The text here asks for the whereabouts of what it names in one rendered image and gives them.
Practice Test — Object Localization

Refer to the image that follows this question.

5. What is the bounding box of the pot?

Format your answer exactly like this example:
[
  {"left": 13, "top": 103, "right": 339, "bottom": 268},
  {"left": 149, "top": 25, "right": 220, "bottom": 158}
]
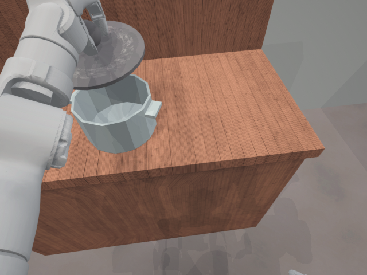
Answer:
[{"left": 69, "top": 74, "right": 162, "bottom": 154}]

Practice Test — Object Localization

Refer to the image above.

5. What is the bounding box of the knob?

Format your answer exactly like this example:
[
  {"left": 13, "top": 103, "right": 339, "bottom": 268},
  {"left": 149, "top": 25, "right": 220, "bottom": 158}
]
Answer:
[{"left": 83, "top": 19, "right": 101, "bottom": 47}]

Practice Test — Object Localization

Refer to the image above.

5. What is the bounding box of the robot left upper arm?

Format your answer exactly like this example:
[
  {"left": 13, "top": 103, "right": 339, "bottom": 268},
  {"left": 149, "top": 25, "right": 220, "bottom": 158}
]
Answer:
[{"left": 0, "top": 93, "right": 73, "bottom": 275}]

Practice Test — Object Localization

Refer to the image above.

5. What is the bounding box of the robot left forearm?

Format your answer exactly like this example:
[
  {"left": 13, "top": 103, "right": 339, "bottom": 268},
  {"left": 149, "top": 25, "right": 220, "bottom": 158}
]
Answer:
[{"left": 0, "top": 0, "right": 88, "bottom": 108}]

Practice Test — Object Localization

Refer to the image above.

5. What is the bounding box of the table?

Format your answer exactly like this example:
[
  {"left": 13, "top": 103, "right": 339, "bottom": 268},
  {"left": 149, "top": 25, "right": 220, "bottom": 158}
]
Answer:
[{"left": 0, "top": 0, "right": 325, "bottom": 256}]

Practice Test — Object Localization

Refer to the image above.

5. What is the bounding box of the lid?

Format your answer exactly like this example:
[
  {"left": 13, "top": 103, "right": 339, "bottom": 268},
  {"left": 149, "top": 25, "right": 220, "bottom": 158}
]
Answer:
[{"left": 72, "top": 21, "right": 145, "bottom": 90}]

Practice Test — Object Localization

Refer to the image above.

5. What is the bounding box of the left robot hand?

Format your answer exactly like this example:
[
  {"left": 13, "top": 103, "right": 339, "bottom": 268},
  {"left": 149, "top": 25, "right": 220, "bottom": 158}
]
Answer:
[{"left": 79, "top": 0, "right": 108, "bottom": 56}]

